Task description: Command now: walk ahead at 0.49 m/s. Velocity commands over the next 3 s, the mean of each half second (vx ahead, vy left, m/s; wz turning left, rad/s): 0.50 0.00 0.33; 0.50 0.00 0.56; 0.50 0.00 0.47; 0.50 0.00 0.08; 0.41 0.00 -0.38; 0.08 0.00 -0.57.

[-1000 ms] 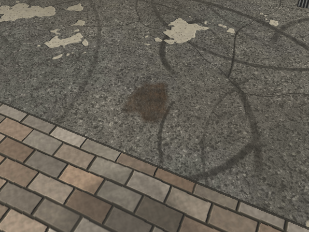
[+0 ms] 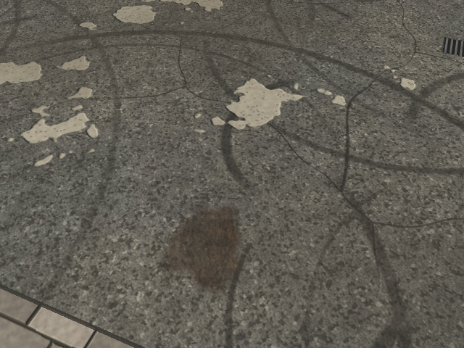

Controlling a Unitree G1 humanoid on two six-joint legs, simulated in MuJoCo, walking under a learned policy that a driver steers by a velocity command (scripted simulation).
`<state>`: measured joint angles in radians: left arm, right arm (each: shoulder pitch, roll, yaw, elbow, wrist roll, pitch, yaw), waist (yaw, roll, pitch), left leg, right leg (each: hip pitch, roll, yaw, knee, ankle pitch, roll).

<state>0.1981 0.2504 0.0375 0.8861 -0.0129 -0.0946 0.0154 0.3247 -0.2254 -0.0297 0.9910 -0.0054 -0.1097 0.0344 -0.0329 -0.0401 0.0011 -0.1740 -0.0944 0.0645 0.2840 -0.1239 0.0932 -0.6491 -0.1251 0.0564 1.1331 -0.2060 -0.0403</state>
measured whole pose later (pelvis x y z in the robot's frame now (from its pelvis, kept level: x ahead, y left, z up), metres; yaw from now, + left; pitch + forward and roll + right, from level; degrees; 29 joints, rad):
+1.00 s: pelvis +0.48 +0.08 -0.01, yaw +31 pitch +2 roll +0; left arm 0.15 0.29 0.06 0.80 0.00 -0.12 0.01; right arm 0.26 -0.26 -0.08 0.75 0.01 -0.05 0.03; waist -0.01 -0.02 0.05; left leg -0.31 -0.10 0.00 0.45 -0.17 0.10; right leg -0.54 -0.11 0.05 1.17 -0.32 0.00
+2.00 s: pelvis +0.89 +0.42 -0.01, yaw +45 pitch +2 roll +0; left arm 0.31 0.30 0.04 0.84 -0.02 -0.08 -0.01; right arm 0.18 -0.26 -0.05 0.71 0.00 -0.08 0.03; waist 0.02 -0.03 0.01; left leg -0.34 -0.03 0.04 0.47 -0.16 0.06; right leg -0.41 -0.05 0.03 1.13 -0.38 -0.03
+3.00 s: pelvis +1.16 +0.63 -0.01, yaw +13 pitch +2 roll +0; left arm 0.18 0.34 0.09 0.61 -0.01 0.05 0.02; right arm 0.17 -0.27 -0.06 0.71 -0.02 -0.02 -0.03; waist 0.00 -0.04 0.01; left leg -0.32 0.00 -0.04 0.51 -0.23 0.00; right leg -0.53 0.13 0.13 1.02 -0.48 0.03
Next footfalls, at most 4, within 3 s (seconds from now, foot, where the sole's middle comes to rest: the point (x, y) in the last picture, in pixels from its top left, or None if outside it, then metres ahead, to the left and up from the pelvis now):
0.28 right None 0.32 -0.16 -0.78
0.82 left None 0.52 0.17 -0.78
1.34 right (178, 243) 0.87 0.18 -0.78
1.86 left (69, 242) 0.89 0.54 -0.78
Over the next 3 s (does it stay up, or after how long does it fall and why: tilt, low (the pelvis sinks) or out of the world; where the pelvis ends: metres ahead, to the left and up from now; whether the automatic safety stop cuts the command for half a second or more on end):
stays up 1.16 0.63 -0.01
